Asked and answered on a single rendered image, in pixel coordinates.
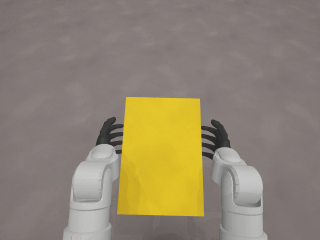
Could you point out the robot left forearm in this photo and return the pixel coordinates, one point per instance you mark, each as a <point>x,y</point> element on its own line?
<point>91,194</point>

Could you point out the robot right hand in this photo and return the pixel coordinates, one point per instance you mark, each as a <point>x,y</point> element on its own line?
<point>220,140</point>

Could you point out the robot left hand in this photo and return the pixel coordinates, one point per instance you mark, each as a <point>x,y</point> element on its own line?
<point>105,136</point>

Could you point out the carton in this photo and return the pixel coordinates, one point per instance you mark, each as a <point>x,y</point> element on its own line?
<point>161,170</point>

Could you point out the robot right forearm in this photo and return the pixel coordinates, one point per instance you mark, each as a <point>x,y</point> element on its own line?
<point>241,196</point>

